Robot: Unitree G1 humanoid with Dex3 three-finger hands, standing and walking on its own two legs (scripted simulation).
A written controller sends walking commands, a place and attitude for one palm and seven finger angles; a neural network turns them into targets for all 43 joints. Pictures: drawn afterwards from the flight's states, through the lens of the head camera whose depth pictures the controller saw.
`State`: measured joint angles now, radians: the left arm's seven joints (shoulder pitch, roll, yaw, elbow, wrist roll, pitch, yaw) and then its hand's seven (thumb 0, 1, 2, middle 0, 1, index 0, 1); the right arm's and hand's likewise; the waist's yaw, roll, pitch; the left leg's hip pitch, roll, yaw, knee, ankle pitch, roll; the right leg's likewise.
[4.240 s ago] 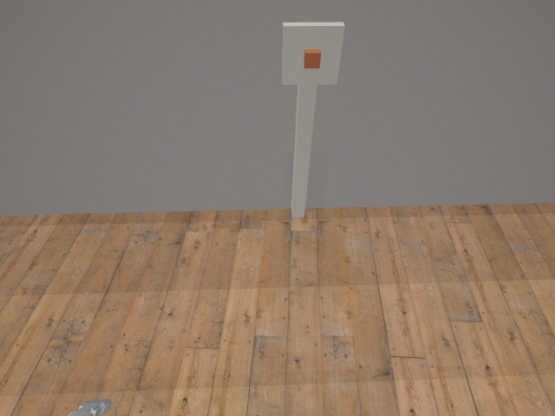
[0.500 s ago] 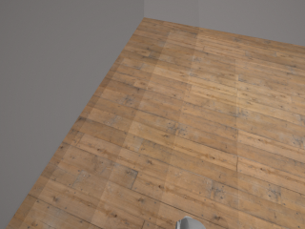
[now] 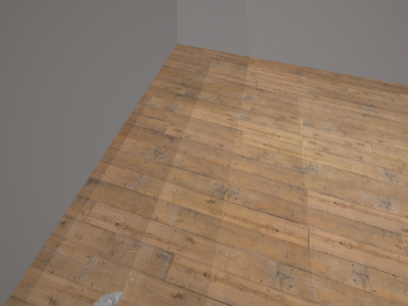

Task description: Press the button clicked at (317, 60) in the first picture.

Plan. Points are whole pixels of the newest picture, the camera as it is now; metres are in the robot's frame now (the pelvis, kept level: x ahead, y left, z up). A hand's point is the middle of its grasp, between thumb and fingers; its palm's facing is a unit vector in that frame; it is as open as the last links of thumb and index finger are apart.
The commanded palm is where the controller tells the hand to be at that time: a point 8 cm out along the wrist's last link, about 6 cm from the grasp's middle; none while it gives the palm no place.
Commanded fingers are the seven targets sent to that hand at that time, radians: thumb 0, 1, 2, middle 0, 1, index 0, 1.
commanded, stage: turn to face it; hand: left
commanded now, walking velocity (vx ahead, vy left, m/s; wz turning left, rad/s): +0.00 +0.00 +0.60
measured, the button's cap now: out of the picture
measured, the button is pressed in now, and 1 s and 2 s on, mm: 0 0 0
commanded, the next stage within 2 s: none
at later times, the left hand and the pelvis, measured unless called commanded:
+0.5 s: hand out of the picture -0.02 +0.17 -0.14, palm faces +0.32 -0.90 -0.30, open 7.4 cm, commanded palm none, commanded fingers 0.00 0.90 0.90 -0.20 -0.30 -0.20 -0.30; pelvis -0.03 -0.05 +0.01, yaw +16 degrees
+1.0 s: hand out of the picture -0.14 +0.19 -0.16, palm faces +0.61 -0.75 -0.27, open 7.4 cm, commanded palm none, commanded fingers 0.00 0.90 0.90 -0.20 -0.30 -0.20 -0.30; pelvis -0.06 -0.02 +0.01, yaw +35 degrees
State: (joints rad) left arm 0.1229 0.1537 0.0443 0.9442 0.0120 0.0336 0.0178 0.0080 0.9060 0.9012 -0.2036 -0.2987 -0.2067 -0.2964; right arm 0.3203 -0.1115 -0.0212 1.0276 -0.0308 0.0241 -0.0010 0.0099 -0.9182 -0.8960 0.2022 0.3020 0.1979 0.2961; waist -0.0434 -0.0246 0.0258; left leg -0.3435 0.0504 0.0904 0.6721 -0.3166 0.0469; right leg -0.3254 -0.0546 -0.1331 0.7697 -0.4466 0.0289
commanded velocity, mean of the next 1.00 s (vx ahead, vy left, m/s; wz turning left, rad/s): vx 0.00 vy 0.00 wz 0.60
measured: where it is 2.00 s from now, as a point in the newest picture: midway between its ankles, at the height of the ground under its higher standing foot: outside the picture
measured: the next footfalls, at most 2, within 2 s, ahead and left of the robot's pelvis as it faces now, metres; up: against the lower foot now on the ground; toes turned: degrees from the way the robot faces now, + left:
right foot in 0.42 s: +0.02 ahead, -0.16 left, +0.00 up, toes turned +12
left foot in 0.82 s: -0.08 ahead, +0.09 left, +0.00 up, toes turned +35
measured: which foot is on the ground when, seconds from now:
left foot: down 0.00-0.40, up 0.42-0.80, down 0.82-1.00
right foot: up 0.00-0.40, down 0.42-0.82, up 0.84-1.00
